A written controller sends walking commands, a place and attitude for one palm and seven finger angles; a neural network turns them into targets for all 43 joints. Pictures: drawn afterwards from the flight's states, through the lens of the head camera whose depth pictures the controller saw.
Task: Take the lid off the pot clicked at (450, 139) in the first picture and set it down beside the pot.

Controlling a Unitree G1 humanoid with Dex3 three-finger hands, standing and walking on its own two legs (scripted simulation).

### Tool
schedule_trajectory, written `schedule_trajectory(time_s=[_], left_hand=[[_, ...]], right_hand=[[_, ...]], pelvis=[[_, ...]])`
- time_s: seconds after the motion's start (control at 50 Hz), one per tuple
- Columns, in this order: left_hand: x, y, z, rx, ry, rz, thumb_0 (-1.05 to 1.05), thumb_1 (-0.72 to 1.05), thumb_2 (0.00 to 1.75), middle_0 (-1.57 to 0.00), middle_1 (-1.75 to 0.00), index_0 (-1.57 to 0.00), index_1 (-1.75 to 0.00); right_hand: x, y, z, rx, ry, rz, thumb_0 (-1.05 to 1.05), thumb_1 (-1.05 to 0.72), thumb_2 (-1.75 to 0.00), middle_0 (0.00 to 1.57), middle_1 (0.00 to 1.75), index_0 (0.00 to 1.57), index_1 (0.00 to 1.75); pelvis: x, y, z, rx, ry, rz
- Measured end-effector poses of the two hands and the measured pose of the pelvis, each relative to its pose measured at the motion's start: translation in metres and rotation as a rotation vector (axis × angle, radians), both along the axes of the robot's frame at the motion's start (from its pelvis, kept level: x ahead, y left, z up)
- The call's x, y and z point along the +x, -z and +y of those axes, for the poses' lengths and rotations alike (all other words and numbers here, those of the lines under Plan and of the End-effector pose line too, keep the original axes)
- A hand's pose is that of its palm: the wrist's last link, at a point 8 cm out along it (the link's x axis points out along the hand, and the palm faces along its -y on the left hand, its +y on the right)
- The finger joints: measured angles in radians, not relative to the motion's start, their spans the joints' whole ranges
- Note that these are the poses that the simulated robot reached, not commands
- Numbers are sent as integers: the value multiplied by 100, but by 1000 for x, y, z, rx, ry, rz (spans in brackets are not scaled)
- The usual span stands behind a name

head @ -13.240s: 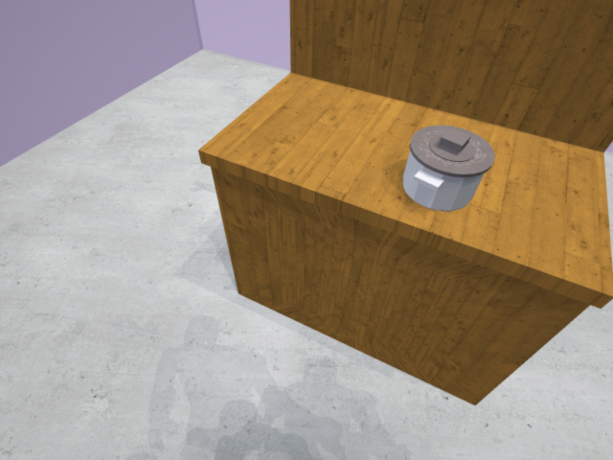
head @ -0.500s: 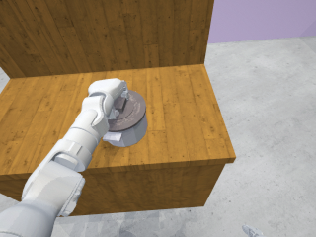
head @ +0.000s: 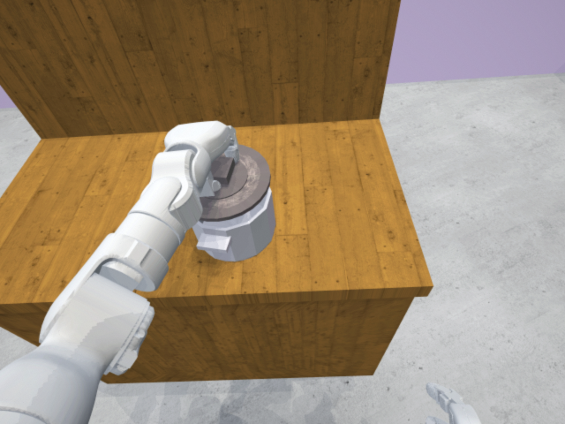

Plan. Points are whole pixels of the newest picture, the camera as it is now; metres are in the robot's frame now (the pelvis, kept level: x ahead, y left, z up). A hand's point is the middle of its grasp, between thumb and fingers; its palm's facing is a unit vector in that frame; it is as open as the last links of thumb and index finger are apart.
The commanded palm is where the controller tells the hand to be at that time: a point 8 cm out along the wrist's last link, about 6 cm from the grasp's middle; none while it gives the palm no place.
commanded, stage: lift the lid straight up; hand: left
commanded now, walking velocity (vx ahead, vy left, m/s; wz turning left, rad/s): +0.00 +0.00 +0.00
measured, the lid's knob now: (217, 169) +0.48 +0.11 +0.09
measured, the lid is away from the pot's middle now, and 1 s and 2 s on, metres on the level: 0.00 0.01 0.06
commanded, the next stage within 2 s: move the lid sideways beside the pot in 1.38 s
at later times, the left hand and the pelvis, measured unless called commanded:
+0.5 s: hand (210, 151) +0.45 +0.10 +0.16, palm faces -0.24 -0.06 -0.97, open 8.2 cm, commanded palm +0.44 +0.11 +0.23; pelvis +0.00 +0.00 +0.00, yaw +0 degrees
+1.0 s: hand (201, 126) +0.45 +0.11 +0.20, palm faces -0.21 -0.04 -0.98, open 8.2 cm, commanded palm +0.44 +0.11 +0.27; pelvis -0.01 +0.00 +0.00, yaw +1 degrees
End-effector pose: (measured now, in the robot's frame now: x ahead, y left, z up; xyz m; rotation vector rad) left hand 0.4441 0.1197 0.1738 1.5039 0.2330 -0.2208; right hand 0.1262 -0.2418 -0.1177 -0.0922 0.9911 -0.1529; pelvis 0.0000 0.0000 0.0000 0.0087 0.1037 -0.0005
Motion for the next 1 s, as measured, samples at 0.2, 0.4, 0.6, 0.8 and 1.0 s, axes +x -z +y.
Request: schedule_trajectory(time_s=[0.2, 0.4, 0.6, 0.8, 1.0], left_hand=[[4, -18, -4, -2, -14, -24, -4, 25, 90, -86, -102, -53, -83], [2, -33, -8, 6, -11, -32, -4, 25, 90, -86, -103, -53, -83], [4, -50, -13, -3, -18, -51, -4, 25, 90, -87, -103, -53, -83], [2, -68, -9, 8, -31, -57, -4, 25, 90, -87, -103, -53, -83], [1, -85, -11, 18, -15, -78, -4, 25, 90, -87, -103, -53, -83]], right_hand=[[-2, 0, 0, 3, -2, -4, 1, -91, -90, 20, 30, 20, 30], [-2, 0, -2, 0, -12, -10, 1, -91, -90, 20, 30, 20, 30], [3, -3, -2, -2, -22, -38, 1, -91, -90, 20, 30, 20, 30], [8, -6, -1, -1, -35, -60, 1, -91, -90, 20, 30, 20, 30], [10, -7, 3, -4, -51, -74, 1, -91, -90, 20, 30, 20, 30]], pelvis=[[-1, -1, -1, 2, 2, -6], [-2, -1, -2, 3, -3, -15], [-4, -1, -4, 5, -2, -22], [-5, -2, -4, 5, -8, -28], [-8, -2, -2, 6, -14, -31]])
